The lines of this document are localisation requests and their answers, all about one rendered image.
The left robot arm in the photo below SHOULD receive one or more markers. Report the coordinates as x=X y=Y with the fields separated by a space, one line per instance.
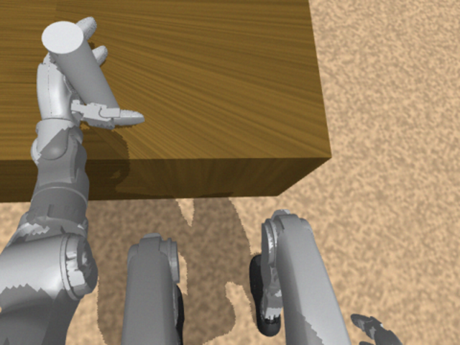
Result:
x=47 y=266

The right robot foot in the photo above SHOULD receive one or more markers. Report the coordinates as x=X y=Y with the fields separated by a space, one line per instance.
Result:
x=265 y=326

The left robot hand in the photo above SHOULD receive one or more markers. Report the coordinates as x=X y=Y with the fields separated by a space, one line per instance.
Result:
x=57 y=98

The can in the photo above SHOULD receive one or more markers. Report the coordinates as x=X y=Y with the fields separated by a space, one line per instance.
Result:
x=67 y=44

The right robot hand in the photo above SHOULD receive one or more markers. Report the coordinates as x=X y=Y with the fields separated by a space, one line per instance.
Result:
x=374 y=329

